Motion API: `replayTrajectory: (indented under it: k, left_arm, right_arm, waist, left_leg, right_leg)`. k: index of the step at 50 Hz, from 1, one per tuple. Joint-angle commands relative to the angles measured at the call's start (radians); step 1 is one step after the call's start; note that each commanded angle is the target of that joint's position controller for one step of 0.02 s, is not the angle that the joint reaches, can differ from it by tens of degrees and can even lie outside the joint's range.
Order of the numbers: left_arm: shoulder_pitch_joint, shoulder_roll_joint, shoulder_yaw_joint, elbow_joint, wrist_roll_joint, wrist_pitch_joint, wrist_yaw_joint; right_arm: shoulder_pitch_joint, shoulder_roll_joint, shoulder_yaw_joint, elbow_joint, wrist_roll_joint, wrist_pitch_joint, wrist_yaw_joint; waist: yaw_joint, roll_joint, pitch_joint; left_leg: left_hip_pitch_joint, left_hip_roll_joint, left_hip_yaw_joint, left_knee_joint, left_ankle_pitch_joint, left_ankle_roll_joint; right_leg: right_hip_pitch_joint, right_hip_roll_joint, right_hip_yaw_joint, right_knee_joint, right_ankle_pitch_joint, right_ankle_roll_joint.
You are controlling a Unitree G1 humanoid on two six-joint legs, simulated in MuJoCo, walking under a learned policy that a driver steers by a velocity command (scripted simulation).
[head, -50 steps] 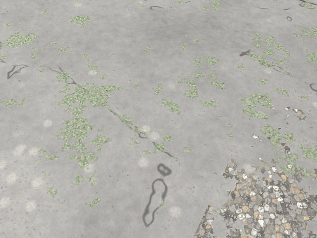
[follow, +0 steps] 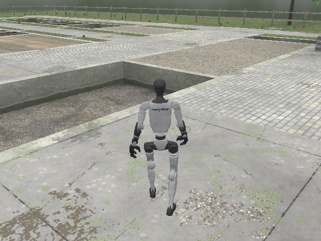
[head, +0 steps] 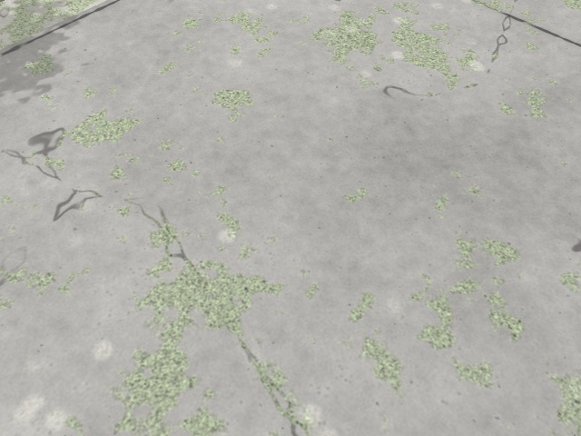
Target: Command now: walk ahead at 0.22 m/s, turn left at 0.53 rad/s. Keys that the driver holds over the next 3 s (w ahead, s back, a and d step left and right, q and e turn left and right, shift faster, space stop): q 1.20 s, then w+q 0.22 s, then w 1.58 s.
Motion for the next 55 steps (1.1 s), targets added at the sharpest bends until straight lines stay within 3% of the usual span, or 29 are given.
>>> replayTrajectory:
  k: [1,2,3,4,5,7,9,11,15,18,21,24,25,26,27,28,29,31,34,39,43,45,46,47,48,49,50,52,55]
  left_arm:
    - [0.055,0.049,-0.003,-0.114,0.064,-0.029,-0.014]
    - [0.08,0.094,-0.005,-0.12,0.022,-0.054,-0.033]
    - [-0.034,0.136,0.008,-0.147,-0.016,-0.059,-0.035]
    - [-0.091,0.139,0.01,-0.16,-0.014,-0.053,-0.026]
    - [-0.108,0.147,0.016,-0.154,0.004,-0.037,-0.011]
    - [-0.09,0.157,0.029,-0.169,0.018,-0.003,0.001]
    - [-0.072,0.124,0.024,-0.177,0.023,0.01,0.01]
    - [-0.093,0.119,0.022,-0.19,0.026,0.017,0.017]
    - [-0.169,0.126,0.023,-0.223,0.02,0.031,0.019]
    - [-0.213,0.126,0.021,-0.246,0.016,0.023,0.013]
    - [-0.216,0.133,0.022,-0.257,0.01,0.003,0.002]
    - [-0.144,0.141,0.028,-0.245,0.003,-0.014,-0.016]
    - [-0.107,0.167,0.038,-0.235,0.008,-0.016,-0.019]
    - [-0.104,0.235,0.053,-0.245,0.026,-0.009,-0.015]
    - [-0.103,0.283,0.063,-0.243,0.063,0.005,-0.016]
    - [-0.131,0.23,0.054,-0.272,0.057,0.005,-0.014]
    - [-0.166,0.179,0.042,-0.291,0.046,0.007,-0.009]
    - [-0.203,0.148,0.032,-0.303,0.02,0.017,-0.004]
    - [-0.174,0.162,0.035,-0.304,0.026,0.034,0.004]
    - [-0.149,0.22,0.059,-0.305,0.02,0.048,0.004]
    - [-0.155,0.241,0.068,-0.301,-0.002,0.043,-0.013]
    - [-0.174,0.238,0.068,-0.297,-0.021,0.042,-0.015]
    - [-0.133,0.205,0.061,-0.278,-0.021,0.039,-0.018]
    - [-0.099,0.153,0.047,-0.279,0.01,0.039,-0.025]
    - [-0.147,0.109,0.025,-0.346,0.05,0.035,-0.024]
    - [-0.232,0.163,0.041,-0.359,0.03,0.029,-0.017]
    - [-0.243,0.184,0.048,-0.358,0.01,0.032,-0.014]
    - [-0.213,0.194,0.058,-0.33,0.02,0.042,0.0]
    - [-0.168,0.17,0.055,-0.321,0.02,0.042,-0.007]
  right_arm:
    - [0.256,-0.326,-0.086,-0.015,-0.018,0.004,-0.04]
    - [0.288,-0.297,-0.074,-0.049,-0.026,0.002,-0.032]
    - [0.234,-0.243,-0.065,-0.073,-0.02,0.005,-0.031]
    - [0.153,-0.197,-0.054,-0.084,0.006,0.007,-0.035]
    - [0.1,-0.168,-0.044,-0.098,0.012,0.012,-0.04]
    - [0.065,-0.16,-0.04,-0.115,-0.008,0.021,-0.046]
    - [0.072,-0.185,-0.048,-0.123,-0.017,0.021,-0.052]
    - [0.089,-0.204,-0.054,-0.13,-0.009,0.028,-0.065]
    - [0.081,-0.206,-0.053,-0.154,0.004,0.058,-0.087]
    - [0.082,-0.206,-0.052,-0.166,0.0,0.071,-0.095]
    - [0.091,-0.204,-0.052,-0.178,-0.002,0.08,-0.094]
    - [0.066,-0.197,-0.047,-0.2,0.011,0.092,-0.095]
    - [0.069,-0.178,-0.041,-0.209,0.015,0.097,-0.098]
    - [0.122,-0.119,-0.026,-0.214,0.006,0.099,-0.097]
    - [0.126,-0.146,-0.036,-0.252,0.012,0.087,-0.092]
    - [0.144,-0.236,-0.06,-0.236,-0.007,0.074,-0.084]
    - [0.155,-0.258,-0.073,-0.209,0.004,0.078,-0.08]
    - [0.167,-0.212,-0.067,-0.185,0.006,0.104,-0.086]
    - [0.108,-0.147,-0.046,-0.224,0.021,0.113,-0.078]
    - [0.045,-0.124,-0.03,-0.28,0.012,0.108,-0.058]
    - [0.064,-0.148,-0.042,-0.288,0.014,0.117,-0.04]
    - [0.123,-0.143,-0.05,-0.271,0.015,0.118,-0.032]
    - [0.167,-0.16,-0.061,-0.254,0.013,0.116,-0.038]
    - [0.208,-0.247,-0.087,-0.257,0.013,0.111,-0.052]
    - [0.202,-0.349,-0.097,-0.288,-0.01,0.1,-0.059]
    - [0.239,-0.3,-0.086,-0.281,-0.036,0.075,-0.049]
    - [0.194,-0.275,-0.072,-0.27,-0.034,0.059,-0.049]
    - [0.091,-0.222,-0.054,-0.275,0.002,0.058,-0.062]
    - [0.065,-0.213,-0.044,-0.279,-0.005,0.068,-0.077]
  waist:
    - [-0.044,0.244,-0.315]
    - [-0.087,0.144,-0.542]
    - [-0.112,0.058,-0.444]
    - [-0.086,-0.014,-0.293]
    - [-0.058,-0.055,-0.21]
    - [-0.007,-0.014,-0.159]
    - [0.005,0.026,-0.167]
    - [-0.004,0.039,-0.192]
    - [-0.029,0.075,-0.186]
    - [-0.048,0.109,-0.153]
    - [-0.056,0.133,-0.156]
    - [-0.009,0.139,-0.164]
    - [0.004,0.114,-0.167]
    - [-0.035,-0.076,-0.195]
    - [-0.061,-0.351,-0.146]
    - [-0.052,-0.273,-0.153]
    - [-0.056,-0.188,-0.145]
    - [-0.06,-0.138,-0.106]
    - [-0.029,-0.183,-0.079]
    - [0.011,-0.225,-0.12]
    - [0.003,-0.237,-0.112]
    - [-0.039,-0.218,-0.113]
    - [-0.05,-0.167,-0.125]
    - [-0.043,0.048,-0.144]
    - [-0.033,0.313,-0.138]
    - [-0.118,0.204,-0.209]
    - [-0.086,0.158,-0.159]
    - [-0.04,0.104,-0.115]
    - [-0.013,0.108,-0.143]
  left_leg:
    - [0.786,0.286,-0.49,0.049,0.91,0.254]
    - [0.868,0.389,-0.707,-0.043,0.764,0.379]
    - [0.775,0.326,-0.595,-0.092,0.593,0.331]
    - [0.621,0.267,-0.485,-0.132,0.44,0.267]
    - [0.467,0.229,-0.435,-0.171,0.354,0.23]
    - [0.272,0.185,-0.392,-0.216,0.296,0.208]
    - [0.225,0.155,-0.354,-0.215,0.359,0.201]
    - [0.24,0.146,-0.36,-0.204,0.333,0.187]
    - [0.24,0.113,-0.417,-0.214,-0.013,0.135]
    - [0.239,0.099,-0.47,-0.214,-0.155,0.118]
    - [0.28,0.107,-0.525,-0.169,-0.061,0.117]
    - [0.291,0.078,-0.555,-0.097,0.067,0.081]
    - [0.236,0.036,-0.53,-0.049,-0.006,0.042]
    - [0.111,-0.062,-0.402,0.144,-0.327,-0.015]
    - [-0.105,-0.199,-0.222,0.33,-0.645,-0.073]
    - [-0.144,-0.117,-0.231,0.551,-0.632,-0.114]
    - [-0.139,-0.097,-0.221,0.629,-0.558,-0.131]
    - [-0.16,-0.076,-0.192,0.712,-0.457,-0.166]
    - [-0.155,-0.052,-0.11,0.625,-0.377,-0.192]
    - [-0.024,0.012,-0.052,0.358,-0.375,-0.188]
    - [0.097,0.005,0.0,0.17,-0.348,-0.141]
    - [0.216,-0.02,0.032,-0.03,-0.217,-0.091]
    - [0.338,-0.037,0.012,-0.125,-0.121,-0.058]
    - [0.518,0.116,-0.217,-0.174,0.166,0.004]
    - [0.576,0.368,-0.564,-0.154,0.448,0.203]
    - [0.517,0.386,-0.58,-0.186,0.362,0.284]
    - [0.48,0.323,-0.486,-0.193,0.273,0.234]
    - [0.416,0.231,-0.389,-0.189,0.176,0.137]
    - [0.354,0.182,-0.351,-0.192,0.198,0.134]
  right_leg:
    - [-0.571,0.076,0.111,0.838,-0.236,0.052]
    - [-0.635,0.097,0.342,0.987,-0.276,0.046]
    - [-0.695,0.05,0.367,0.968,-0.175,0.024]
    - [-0.73,0.01,0.344,0.882,-0.076,0.019]
    - [-0.694,-0.02,0.339,0.812,-0.021,0.023]
    - [-0.58,-0.029,0.339,0.715,0.022,0.024]
    - [-0.553,-0.01,0.325,0.623,0.057,0.036]
    - [-0.571,0.004,0.332,0.543,0.102,0.052]
    - [-0.588,0.021,0.358,0.408,0.191,0.068]
    - [-0.569,0.04,0.37,0.303,0.199,0.067]
    - [-0.515,0.061,0.373,0.2,0.156,0.055]
    - [-0.358,0.07,0.35,-0.046,0.242,0.024]
    - [-0.245,0.014,0.365,-0.145,0.355,0.003]
    - [-0.113,-0.201,0.534,-0.163,0.504,-0.077]
    - [-0.099,-0.367,0.775,-0.196,0.736,-0.261]
    - [-0.112,-0.412,0.782,-0.182,0.778,-0.316]
    - [-0.125,-0.346,0.656,-0.156,0.758,-0.275]
    - [-0.137,-0.248,0.508,-0.138,0.696,-0.206]
    - [-0.135,-0.197,0.387,-0.172,0.666,-0.21]
    - [-0.102,-0.253,0.331,-0.173,0.656,-0.234]
    - [-0.128,-0.281,0.305,-0.146,0.599,-0.216]
    - [-0.163,-0.268,0.266,-0.071,0.55,-0.166]
    - [-0.231,-0.236,0.219,0.014,0.478,-0.11]
    - [-0.426,-0.148,0.12,0.248,0.232,-0.016]
    - [-0.717,-0.005,0.129,0.511,-0.226,0.058]
    - [-0.723,0.006,0.287,0.669,-0.232,0.054]
    - [-0.733,-0.01,0.312,0.707,-0.15,0.038]
    - [-0.72,-0.027,0.325,0.654,0.0,0.034]
    - [-0.628,0.014,0.308,0.639,0.104,0.05]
